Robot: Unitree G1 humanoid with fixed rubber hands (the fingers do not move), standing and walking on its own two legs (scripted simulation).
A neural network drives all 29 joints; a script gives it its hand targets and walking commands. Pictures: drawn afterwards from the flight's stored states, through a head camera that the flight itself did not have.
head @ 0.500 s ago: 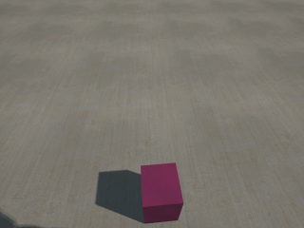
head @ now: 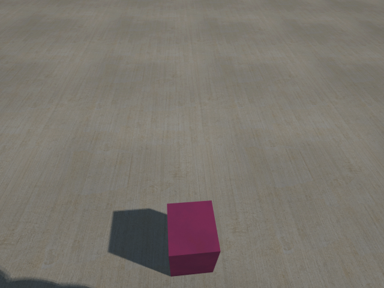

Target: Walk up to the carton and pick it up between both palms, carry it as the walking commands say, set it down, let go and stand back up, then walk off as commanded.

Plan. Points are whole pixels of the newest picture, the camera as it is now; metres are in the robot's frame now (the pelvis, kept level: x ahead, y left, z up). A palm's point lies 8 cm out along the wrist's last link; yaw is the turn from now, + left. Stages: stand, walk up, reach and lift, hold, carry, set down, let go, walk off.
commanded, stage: walk up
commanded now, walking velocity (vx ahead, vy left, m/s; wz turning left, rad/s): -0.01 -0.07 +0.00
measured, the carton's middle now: (190, 239) +0.48 +0.00 -0.62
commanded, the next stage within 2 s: stand in 1.46 s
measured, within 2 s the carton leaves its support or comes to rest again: neither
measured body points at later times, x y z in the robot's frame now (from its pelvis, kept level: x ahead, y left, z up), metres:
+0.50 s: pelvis +0.00 +0.01 +0.00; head +0.02 +0.01 +0.45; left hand +0.02 +0.24 -0.16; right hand +0.01 -0.22 -0.15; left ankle +0.01 +0.14 -0.73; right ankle -0.05 -0.04 -0.73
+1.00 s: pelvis +0.01 +0.01 +0.00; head +0.04 +0.01 +0.45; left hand +0.04 +0.27 -0.15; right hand -0.01 -0.24 -0.15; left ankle +0.01 +0.14 -0.73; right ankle -0.03 -0.13 -0.70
